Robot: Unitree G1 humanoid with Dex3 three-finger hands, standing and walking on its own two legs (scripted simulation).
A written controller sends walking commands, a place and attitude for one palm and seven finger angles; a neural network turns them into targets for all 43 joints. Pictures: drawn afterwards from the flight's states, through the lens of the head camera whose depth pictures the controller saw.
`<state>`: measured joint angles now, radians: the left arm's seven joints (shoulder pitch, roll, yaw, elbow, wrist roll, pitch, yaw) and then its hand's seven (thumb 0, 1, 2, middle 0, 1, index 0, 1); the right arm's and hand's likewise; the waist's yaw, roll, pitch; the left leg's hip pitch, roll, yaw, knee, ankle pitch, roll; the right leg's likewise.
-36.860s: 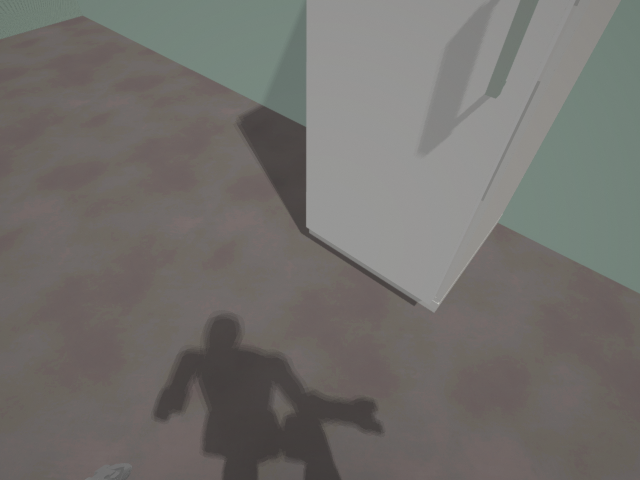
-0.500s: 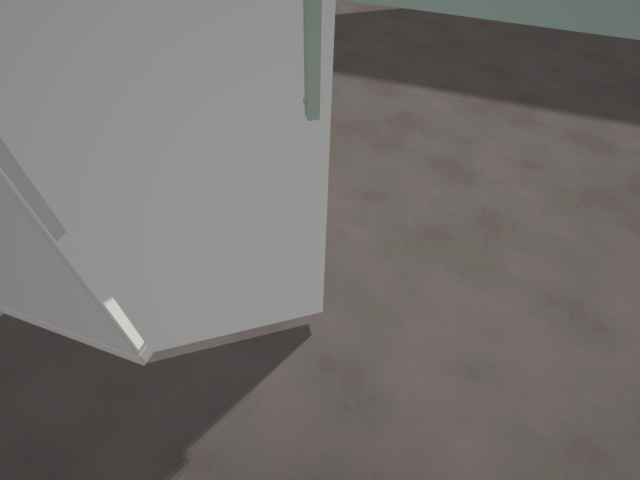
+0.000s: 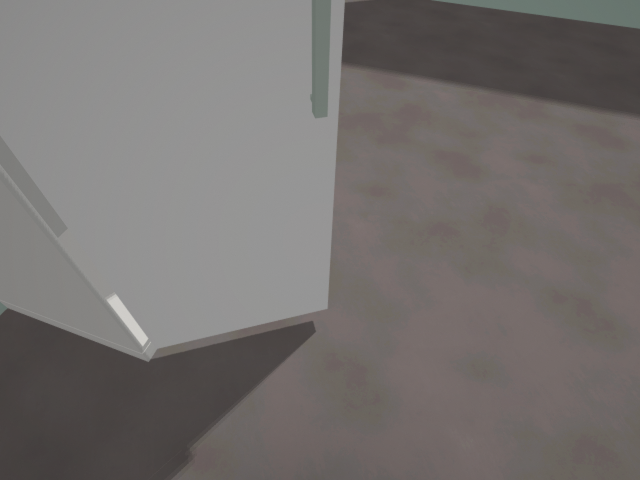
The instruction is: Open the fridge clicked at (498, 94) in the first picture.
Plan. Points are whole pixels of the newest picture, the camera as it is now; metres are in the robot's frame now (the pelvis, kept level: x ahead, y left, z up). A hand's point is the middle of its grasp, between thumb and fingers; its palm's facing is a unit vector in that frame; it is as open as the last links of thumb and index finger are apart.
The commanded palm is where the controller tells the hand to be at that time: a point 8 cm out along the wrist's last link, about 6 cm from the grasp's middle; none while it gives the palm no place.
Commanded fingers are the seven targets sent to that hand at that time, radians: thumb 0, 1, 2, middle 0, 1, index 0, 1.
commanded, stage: look to check the result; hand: right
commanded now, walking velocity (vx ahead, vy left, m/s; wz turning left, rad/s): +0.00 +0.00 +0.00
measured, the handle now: (317, 28) +0.69 +0.05 +0.23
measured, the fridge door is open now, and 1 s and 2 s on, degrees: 55 55 55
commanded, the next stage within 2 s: stand and wait in 0.26 s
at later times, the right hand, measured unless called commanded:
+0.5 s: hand out of the picture -0.01 -0.16 -0.18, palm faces +0.02 +0.99 -0.16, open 7.4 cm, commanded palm none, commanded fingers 0.00 -0.90 -0.90 0.20 0.30 0.20 0.30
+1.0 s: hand out of the picture +0.00 -0.17 -0.18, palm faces +0.02 +0.98 -0.18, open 7.4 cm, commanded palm none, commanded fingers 0.00 -0.90 -0.90 0.20 0.30 0.20 0.30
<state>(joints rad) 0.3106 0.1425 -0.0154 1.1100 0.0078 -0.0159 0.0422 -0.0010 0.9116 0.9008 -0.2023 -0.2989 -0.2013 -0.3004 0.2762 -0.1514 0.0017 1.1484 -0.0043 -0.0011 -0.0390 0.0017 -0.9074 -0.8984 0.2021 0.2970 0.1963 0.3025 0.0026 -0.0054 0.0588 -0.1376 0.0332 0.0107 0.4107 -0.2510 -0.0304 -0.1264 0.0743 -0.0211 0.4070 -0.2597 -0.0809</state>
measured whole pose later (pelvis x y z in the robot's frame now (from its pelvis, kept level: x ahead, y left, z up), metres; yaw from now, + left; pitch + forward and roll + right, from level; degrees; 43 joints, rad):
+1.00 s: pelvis +0.01 +0.00 +0.00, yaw +0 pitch -1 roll +0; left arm 0.31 0.13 -0.01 1.12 0.01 -0.02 0.05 0.00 0.91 0.90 -0.20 -0.30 -0.20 -0.30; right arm 0.27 -0.14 0.00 1.15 0.00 0.00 -0.04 0.00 -0.91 -0.90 0.20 0.30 0.20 0.30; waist 0.01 0.00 0.07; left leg -0.13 0.03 0.00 0.42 -0.27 -0.03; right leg -0.11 0.08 -0.03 0.40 -0.27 -0.08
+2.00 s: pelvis +0.01 +0.02 +0.00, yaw +1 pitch -1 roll +0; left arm 0.30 0.14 -0.01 1.13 0.01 -0.02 0.05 0.00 0.91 0.90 -0.20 -0.30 -0.20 -0.30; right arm 0.27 -0.13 0.00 1.15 0.00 -0.01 -0.04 0.00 -0.91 -0.90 0.20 0.30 0.20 0.30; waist 0.01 -0.01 0.07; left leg -0.12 0.01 0.01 0.40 -0.26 0.00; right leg -0.10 0.05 -0.02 0.39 -0.26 -0.05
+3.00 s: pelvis +0.01 +0.02 +0.00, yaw +0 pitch -1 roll +0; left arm 0.30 0.13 -0.01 1.13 0.01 -0.02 0.05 0.00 0.91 0.90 -0.20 -0.30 -0.20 -0.30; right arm 0.26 -0.13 0.00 1.15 0.00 -0.01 -0.04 0.00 -0.91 -0.90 0.20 0.30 0.20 0.30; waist 0.01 -0.01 0.07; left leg -0.12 0.02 0.01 0.41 -0.27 -0.01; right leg -0.10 0.06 -0.02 0.38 -0.26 -0.06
